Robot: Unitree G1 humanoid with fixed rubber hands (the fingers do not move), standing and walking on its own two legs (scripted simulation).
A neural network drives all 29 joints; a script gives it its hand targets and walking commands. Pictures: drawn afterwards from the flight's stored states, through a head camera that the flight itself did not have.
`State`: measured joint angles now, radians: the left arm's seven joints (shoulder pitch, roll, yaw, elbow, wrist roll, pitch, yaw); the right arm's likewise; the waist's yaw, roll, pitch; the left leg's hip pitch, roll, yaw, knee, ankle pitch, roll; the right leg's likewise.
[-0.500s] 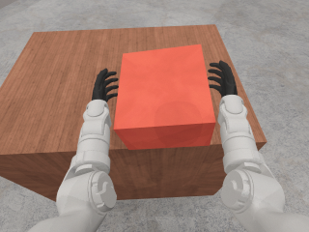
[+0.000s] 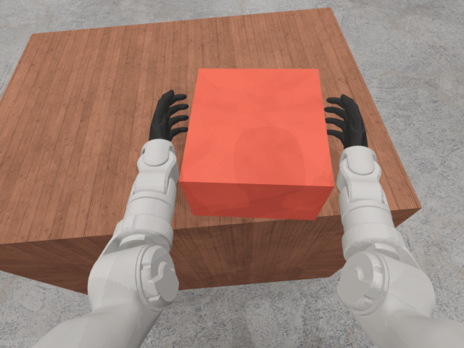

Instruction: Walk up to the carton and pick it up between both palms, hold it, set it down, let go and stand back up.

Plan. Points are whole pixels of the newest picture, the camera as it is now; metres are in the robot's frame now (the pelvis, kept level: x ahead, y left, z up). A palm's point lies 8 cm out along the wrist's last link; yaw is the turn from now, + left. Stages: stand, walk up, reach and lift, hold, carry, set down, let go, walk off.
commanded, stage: set down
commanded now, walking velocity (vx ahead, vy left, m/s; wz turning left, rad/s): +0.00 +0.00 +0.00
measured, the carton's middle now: (255, 142) +0.48 -0.04 +0.00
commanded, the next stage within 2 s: none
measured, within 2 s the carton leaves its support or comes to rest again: neither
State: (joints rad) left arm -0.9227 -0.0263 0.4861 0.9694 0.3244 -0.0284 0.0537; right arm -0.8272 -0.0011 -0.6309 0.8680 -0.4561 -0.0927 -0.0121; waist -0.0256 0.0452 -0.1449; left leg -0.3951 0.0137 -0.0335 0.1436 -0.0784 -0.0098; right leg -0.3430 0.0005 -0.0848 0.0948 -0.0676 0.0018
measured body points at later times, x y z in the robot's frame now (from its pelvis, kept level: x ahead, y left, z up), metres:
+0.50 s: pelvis -0.01 -0.01 +0.00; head +0.09 -0.03 +0.44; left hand +0.46 +0.13 +0.07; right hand +0.44 -0.20 +0.06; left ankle -0.04 +0.12 -0.75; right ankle -0.05 -0.11 -0.75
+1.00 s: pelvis -0.01 -0.01 +0.00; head +0.10 -0.01 +0.44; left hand +0.47 +0.13 +0.07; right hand +0.44 -0.21 +0.06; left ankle -0.04 +0.13 -0.75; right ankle -0.05 -0.11 -0.75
